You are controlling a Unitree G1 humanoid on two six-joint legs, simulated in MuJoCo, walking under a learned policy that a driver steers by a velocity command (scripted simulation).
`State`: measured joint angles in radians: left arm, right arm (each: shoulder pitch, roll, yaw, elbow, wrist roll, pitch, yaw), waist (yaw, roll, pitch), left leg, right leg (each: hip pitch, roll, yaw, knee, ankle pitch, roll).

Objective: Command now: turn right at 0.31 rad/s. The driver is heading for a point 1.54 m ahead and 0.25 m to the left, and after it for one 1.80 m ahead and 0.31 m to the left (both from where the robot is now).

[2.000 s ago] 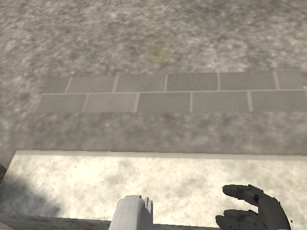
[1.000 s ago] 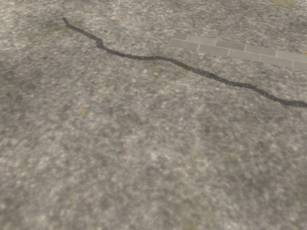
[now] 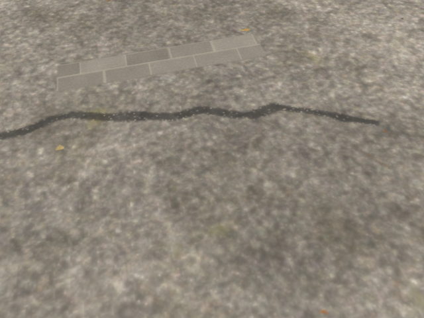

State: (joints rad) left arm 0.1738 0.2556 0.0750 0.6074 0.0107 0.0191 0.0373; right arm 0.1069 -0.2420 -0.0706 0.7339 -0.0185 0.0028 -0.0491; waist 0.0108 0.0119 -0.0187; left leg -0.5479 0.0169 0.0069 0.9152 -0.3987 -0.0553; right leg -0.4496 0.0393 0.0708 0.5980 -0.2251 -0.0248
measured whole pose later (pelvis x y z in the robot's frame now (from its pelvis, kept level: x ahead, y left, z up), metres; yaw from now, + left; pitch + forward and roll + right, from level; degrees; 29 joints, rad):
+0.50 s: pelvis -0.01 +0.01 +0.00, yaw -3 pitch -1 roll +1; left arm 0.24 0.16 0.04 0.63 0.01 0.01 0.04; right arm 0.20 -0.15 -0.03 0.71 -0.02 -0.01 -0.02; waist 0.01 0.00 0.01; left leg -0.29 0.00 0.05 0.64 -0.33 0.01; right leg -0.32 -0.03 0.04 0.66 -0.32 0.03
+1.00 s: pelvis +0.04 -0.01 -0.01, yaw -3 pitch +0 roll +0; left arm 0.35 0.21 0.07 0.71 -0.01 -0.06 0.02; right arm 0.33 -0.23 -0.06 0.81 0.02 -0.03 -0.02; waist -0.01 0.04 -0.03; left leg -0.30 0.03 0.02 0.78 -0.46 0.04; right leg -0.31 0.01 -0.05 0.69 -0.38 -0.05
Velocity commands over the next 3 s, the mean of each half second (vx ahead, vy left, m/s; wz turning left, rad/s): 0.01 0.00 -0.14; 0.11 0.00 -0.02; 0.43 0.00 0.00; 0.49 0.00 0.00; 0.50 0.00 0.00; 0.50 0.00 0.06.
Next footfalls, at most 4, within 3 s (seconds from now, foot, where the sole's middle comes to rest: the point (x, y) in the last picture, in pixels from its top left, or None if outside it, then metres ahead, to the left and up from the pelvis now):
0.08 left None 0.05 0.13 -0.76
1.44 left None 0.46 0.13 -0.76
2.00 right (261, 232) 0.75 -0.11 -0.76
2.52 left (196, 166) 1.05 0.13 -0.76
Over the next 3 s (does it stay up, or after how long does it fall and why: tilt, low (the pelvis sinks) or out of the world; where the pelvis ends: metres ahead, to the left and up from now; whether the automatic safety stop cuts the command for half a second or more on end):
stays up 1.13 0.02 0.01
